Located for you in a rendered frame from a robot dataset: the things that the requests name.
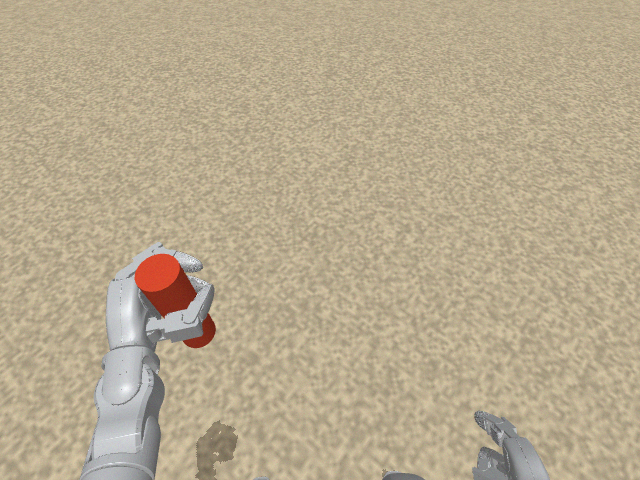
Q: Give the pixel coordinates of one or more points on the right robot hand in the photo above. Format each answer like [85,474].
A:
[519,461]

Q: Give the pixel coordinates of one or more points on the left robot hand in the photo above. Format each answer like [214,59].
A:
[131,319]

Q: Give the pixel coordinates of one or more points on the can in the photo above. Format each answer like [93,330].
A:
[163,281]

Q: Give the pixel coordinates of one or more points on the left robot arm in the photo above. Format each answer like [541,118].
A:
[128,397]

